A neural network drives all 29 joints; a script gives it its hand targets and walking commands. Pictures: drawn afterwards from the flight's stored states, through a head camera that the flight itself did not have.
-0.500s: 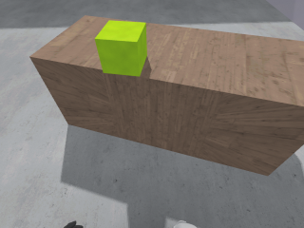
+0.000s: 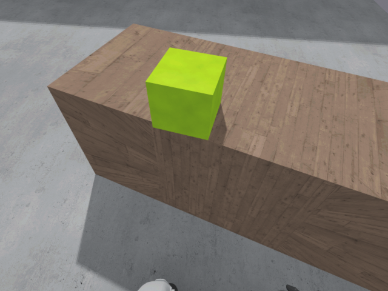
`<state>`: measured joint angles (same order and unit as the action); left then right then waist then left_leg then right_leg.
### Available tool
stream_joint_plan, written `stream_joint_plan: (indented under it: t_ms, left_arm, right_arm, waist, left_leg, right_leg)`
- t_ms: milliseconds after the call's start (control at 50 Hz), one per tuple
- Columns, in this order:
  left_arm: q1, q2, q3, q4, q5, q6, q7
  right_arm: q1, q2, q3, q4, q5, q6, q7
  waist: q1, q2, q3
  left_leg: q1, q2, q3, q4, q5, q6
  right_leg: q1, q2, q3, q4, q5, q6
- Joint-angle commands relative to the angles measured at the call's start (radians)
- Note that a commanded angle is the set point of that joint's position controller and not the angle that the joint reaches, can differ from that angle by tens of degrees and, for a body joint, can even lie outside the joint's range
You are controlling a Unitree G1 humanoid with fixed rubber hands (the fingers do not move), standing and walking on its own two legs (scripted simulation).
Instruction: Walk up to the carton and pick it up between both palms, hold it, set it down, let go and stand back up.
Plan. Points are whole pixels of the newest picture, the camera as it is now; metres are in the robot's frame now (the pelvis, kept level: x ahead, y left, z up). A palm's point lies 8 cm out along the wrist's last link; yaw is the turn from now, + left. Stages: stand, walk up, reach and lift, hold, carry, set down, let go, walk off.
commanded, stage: walk up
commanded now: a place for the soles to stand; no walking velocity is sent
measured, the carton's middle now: (188, 93) +0.70 +0.08 -0.02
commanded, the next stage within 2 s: none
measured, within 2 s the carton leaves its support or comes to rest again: neither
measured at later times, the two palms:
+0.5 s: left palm (110, 218) +0.29 +0.24 -0.10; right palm out of the picture +0.14 -0.24 -0.14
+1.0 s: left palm (90, 217) +0.29 +0.29 -0.12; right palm (283, 223) +0.32 -0.19 -0.10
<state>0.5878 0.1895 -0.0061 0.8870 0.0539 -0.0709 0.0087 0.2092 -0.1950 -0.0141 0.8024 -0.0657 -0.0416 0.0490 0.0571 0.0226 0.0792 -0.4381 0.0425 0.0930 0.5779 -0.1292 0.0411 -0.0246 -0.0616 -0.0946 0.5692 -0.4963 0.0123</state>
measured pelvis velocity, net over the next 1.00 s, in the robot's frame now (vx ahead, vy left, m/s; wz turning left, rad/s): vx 0.24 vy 0.04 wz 0.03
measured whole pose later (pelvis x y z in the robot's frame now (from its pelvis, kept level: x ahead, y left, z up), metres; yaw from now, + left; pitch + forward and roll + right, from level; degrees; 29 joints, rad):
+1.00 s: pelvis +0.24 +0.04 +0.02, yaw +2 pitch -2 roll +0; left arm 0.21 0.25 -0.02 0.95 0.01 0.01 0.00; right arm 0.21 -0.21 0.03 0.93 0.01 0.00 -0.01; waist 0.01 -0.04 0.07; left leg -0.24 0.03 0.00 0.53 -0.26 -0.02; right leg -0.27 -0.05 -0.06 0.51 -0.21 0.01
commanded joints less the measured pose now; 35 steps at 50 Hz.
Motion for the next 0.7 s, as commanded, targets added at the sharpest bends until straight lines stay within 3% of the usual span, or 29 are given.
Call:
stream_joint_plan:
  t_ms: [0, 20, 40, 60, 80, 120, 140, 160, 180, 220, 240, 260, 280, 320, 380, 400, 420, 440, 460, 480, 500, 540, 560, 580, 600, 620, 640, 660, 680]
  left_arm:
    - [0.077, 0.090, 0.017, -0.097, -0.015, 0.005, -0.003]
    - [0.068, 0.113, 0.034, -0.120, -0.014, 0.019, -0.001]
    - [-0.010, 0.138, 0.041, -0.129, -0.008, 0.018, 0.005]
    - [-0.050, 0.125, 0.045, -0.119, 0.000, 0.013, 0.006]
    - [-0.020, 0.112, 0.036, -0.097, -0.009, 0.005, 0.003]
    - [-0.012, 0.082, 0.042, -0.076, 0.015, 0.019, -0.015]
    - [0.015, 0.075, 0.044, -0.060, 0.016, 0.029, -0.019]
    - [0.020, 0.058, 0.042, -0.070, 0.009, 0.027, -0.019]
    - [-0.014, 0.092, 0.047, -0.071, 0.006, 0.026, -0.019]
    - [-0.097, 0.085, 0.049, -0.109, 0.005, 0.029, -0.021]
    - [-0.137, 0.109, 0.056, -0.091, 0.007, 0.034, -0.020]
    - [-0.154, 0.075, 0.038, -0.108, 0.008, 0.029, -0.022]
    - [-0.181, 0.065, 0.035, -0.123, 0.001, 0.021, -0.013]
    - [-0.252, 0.073, 0.043, -0.141, 0.002, 0.030, 0.002]
    - [-0.257, 0.025, 0.024, -0.158, -0.003, 0.014, 0.011]
    - [-0.245, 0.031, 0.029, -0.153, -0.007, 0.002, 0.013]
    - [-0.189, 0.068, 0.041, -0.152, -0.011, -0.007, 0.025]
    - [-0.106, 0.148, 0.060, -0.137, -0.002, -0.010, 0.030]
    - [-0.057, 0.206, 0.068, -0.136, -0.008, 0.004, 0.030]
    - [-0.089, 0.202, 0.075, -0.142, -0.031, 0.028, 0.045]
    - [-0.144, 0.189, 0.068, -0.155, -0.037, 0.042, 0.052]
    - [-0.201, 0.165, 0.064, -0.151, -0.022, 0.044, 0.055]
    - [-0.260, 0.130, 0.051, -0.143, -0.036, 0.030, 0.054]
    - [-0.269, 0.141, 0.045, -0.136, -0.024, 0.022, 0.050]
    - [-0.272, 0.146, 0.035, -0.116, -0.024, 0.013, 0.047]
    - [-0.274, 0.112, 0.027, -0.105, -0.031, 0.006, 0.040]
    - [-0.279, 0.133, 0.029, -0.090, -0.026, 0.015, 0.031]
    - [-0.245, 0.136, 0.033, -0.077, -0.041, 0.013, 0.024]
    - [-0.325, 0.137, 0.023, -0.079, -0.037, 0.026, 0.023]
  right_arm:
    - [0.358, -0.282, -0.101, -0.006, 0.016, -0.008, -0.044]
    - [0.357, -0.284, -0.100, -0.020, 0.038, 0.010, -0.059]
    - [0.285, -0.265, -0.104, -0.040, 0.055, 0.013, -0.075]
    - [0.200, -0.215, -0.077, -0.045, 0.066, 0.002, -0.075]
    - [0.165, -0.175, -0.063, -0.040, 0.048, -0.004, -0.066]
    - [0.180, -0.121, -0.041, -0.018, 0.047, -0.029, -0.061]
    - [0.169, -0.139, -0.046, -0.013, 0.041, -0.032, -0.057]
    - [0.151, -0.143, -0.041, 0.004, 0.035, -0.039, -0.055]
    - [0.167, -0.134, -0.035, 0.009, 0.036, -0.034, -0.057]
    - [0.187, -0.125, -0.028, 0.008, 0.036, -0.027, -0.045]
    - [0.219, -0.099, -0.020, 0.005, 0.042, -0.018, -0.045]
    - [0.226, -0.166, -0.037, 0.015, 0.019, -0.013, -0.045]
    - [0.246, -0.146, -0.024, 0.038, 0.038, -0.009, -0.035]
    - [0.256, -0.177, -0.033, 0.040, 0.021, 0.006, -0.040]
    - [0.254, -0.190, -0.015, 0.054, 0.025, 0.015, -0.043]
    - [0.242, -0.182, -0.011, 0.078, 0.033, 0.015, -0.043]
    - [0.244, -0.182, -0.009, 0.069, 0.035, 0.016, -0.047]
    - [0.287, -0.157, 0.002, 0.093, 0.045, 0.018, -0.049]
    - [0.337, -0.126, 0.000, 0.076, 0.041, 0.027, -0.049]
    - [0.395, -0.140, -0.009, 0.096, 0.037, 0.057, -0.058]
    - [0.321, -0.155, -0.008, 0.082, 0.039, 0.073, -0.058]
    - [0.223, -0.159, -0.012, 0.048, 0.021, 0.073, -0.052]
    - [0.226, -0.164, -0.020, 0.063, 0.029, 0.068, -0.055]
    - [0.228, -0.142, -0.010, 0.062, 0.035, 0.064, -0.052]
    - [0.245, -0.130, -0.010, 0.093, 0.024, 0.068, -0.046]
    - [0.285, -0.095, 0.002, 0.097, 0.032, 0.062, -0.049]
    - [0.300, -0.094, 0.003, 0.100, 0.031, 0.060, -0.051]
    - [0.292, -0.090, -0.001, 0.108, 0.030, 0.063, -0.059]
    - [0.236, -0.076, 0.012, 0.075, 0.045, 0.062, -0.066]
  waist:
    - [-0.145, 0.179, -0.264]
    - [-0.162, 0.140, -0.274]
    - [-0.158, 0.095, -0.134]
    - [-0.094, 0.001, -0.036]
    - [-0.055, 0.059, -0.026]
    - [-0.040, 0.080, 0.009]
    - [-0.029, 0.034, -0.012]
    - [-0.009, 0.092, -0.018]
    - [-0.030, 0.068, -0.053]
    - [-0.046, 0.136, 0.004]
    - [-0.084, 0.069, 0.019]
    - [-0.079, 0.100, -0.012]
    - [-0.078, 0.158, 0.096]
    - [-0.130, 0.058, 0.060]
    - [-0.095, 0.055, 0.028]
    - [-0.086, 0.090, -0.006]
    - [-0.052, 0.032, -0.045]
    - [-0.008, -0.095, -0.073]
    - [-0.017, -0.192, -0.108]
    - [-0.052, -0.186, -0.164]
    - [-0.012, -0.144, -0.108]
    - [-0.008, -0.192, -0.041]
    - [-0.040, -0.155, 0.021]
    - [-0.052, -0.201, 0.007]
    - [-0.063, -0.081, 0.019]
    - [-0.089, -0.146, 0.002]
    - [-0.082, -0.165, -0.115]
    - [-0.084, -0.139, -0.089]
    - [-0.075, -0.183, -0.081]
  left_leg:
    - [0.665, 0.294, -0.515, -0.125, -0.217, 0.093]
    - [0.646, 0.366, -0.771, -0.291, -0.372, 0.214]
    - [0.520, 0.384, -0.705, -0.343, -0.409, 0.211]
    - [0.352, 0.325, -0.530, -0.363, -0.361, 0.180]
    - [0.312, 0.288, -0.441, -0.353, -0.305, 0.157]
    - [0.173, 0.243, -0.322, -0.385, -0.103, 0.097]
    - [0.162, 0.185, -0.236, -0.355, -0.086, 0.057]
    - [0.197, 0.196, -0.223, -0.355, -0.040, 0.084]
    - [0.225, 0.183, -0.221, -0.368, -0.030, 0.066]
    - [0.228, 0.150, -0.156, -0.370, -0.149, 0.115]
    - [0.213, 0.147, -0.194, -0.389, -0.216, 0.085]
    - [0.258, 0.168, -0.156, -0.371, -0.288, 0.124]
    - [0.198, 0.125, -0.155, -0.353, -0.192, 0.107]
    - [0.226, 0.154, -0.174, -0.358, -0.269, 0.112]
    - [0.200, 0.161, -0.130, -0.212, 0.074, 0.139]
    - [0.198, 0.138, -0.118, -0.128, 0.149, 0.109]
    - [0.182, 0.121, -0.129, -0.017, 0.189, 0.073]
    - [0.112, 0.066, -0.085, 0.165, 0.036, 0.029]
    - [0.010, -0.064, -0.049, 0.425, -0.338, -0.036]
    - [0.023, -0.039, -0.130, 0.505, -0.443, -0.034]
    - [-0.075, -0.047, -0.133, 0.581, -0.488, -0.051]
    - [-0.088, -0.003, -0.148, 0.566, -0.401, -0.068]
    - [-0.067, 0.022, -0.169, 0.532, -0.344, -0.078]
    - [-0.027, 0.002, -0.161, 0.465, -0.315, -0.088]
    - [0.041, -0.002, -0.121, 0.436, -0.300, -0.087]
    - [0.039, -0.023, -0.113, 0.366, -0.275, -0.081]
    - [0.128, -0.022, -0.094, 0.330, -0.284, -0.095]
    - [0.123, -0.019, -0.102, 0.349, -0.241, -0.078]
    - [0.091, -0.016, -0.068, 0.246, -0.233, -0.082]
  right_leg:
    - [-0.496, 0.039, 0.007, 0.586, -0.065, -0.068]
    - [-0.618, 0.092, 0.124, 0.760, -0.063, -0.044]
    - [-0.660, 0.058, 0.186, 0.847, -0.017, -0.051]
    - [-0.615, 0.006, 0.182, 0.775, 0.071, -0.051]
    - [-0.585, -0.014, 0.160, 0.707, 0.095, -0.034]
    - [-0.491, -0.027, 0.138, 0.619, 0.158, -0.015]
    - [-0.442, -0.024, 0.157, 0.569, 0.172, -0.005]
    - [-0.468, -0.015, 0.147, 0.538, 0.180, 0.007]
    - [-0.495, -0.003, 0.126, 0.527, 0.220, 0.013]
    - [-0.526, 0.002, 0.086, 0.383, 0.245, -0.007]
    - [-0.542, 0.010, 0.081, 0.384, 0.291, 0.001]
    - [-0.516, 0.007, 0.062, 0.288, 0.239, -0.001]
    - [-0.534, 0.015, 0.044, 0.216, 0.289, -0.018]
    - [-0.495, 0.048, 0.003, 0.165, 0.283, -0.012]
    - [-0.327, 0.057, -0.007, 0.026, 0.370, -0.035]
    - [-0.241, 0.079, -0.020, -0.020, 0.416, -0.049]
    - [-0.149, 0.036, 0.041, -0.115, 0.487, -0.065]
    - [-0.044, -0.102, 0.187, -0.104, 0.632, -0.085]
    - [-0.022, -0.299, 0.518, -0.153, 0.641, -0.237]
    - [-0.073, -0.371, 0.634, -0.246, 0.344, -0.271]
    - [-0.074, -0.352, 0.594, -0.309, 0.069, -0.306]
    - [-0.151, -0.309, 0.501, -0.342, -0.006, -0.257]
    - [-0.207, -0.276, 0.392, -0.327, 0.178, -0.245]
    - [-0.226, -0.214, 0.297, -0.321, 0.268, -0.202]
    - [-0.307, -0.206, 0.242, -0.287, 0.417, -0.206]
    - [-0.250, -0.175, 0.174, -0.218, 0.739, -0.197]
    - [-0.204, -0.145, 0.117, -0.179, 0.756, -0.179]
    - [-0.229, -0.164, 0.175, -0.190, 0.808, -0.137]
    - [-0.202, -0.139, 0.130, -0.170, 0.774, -0.171]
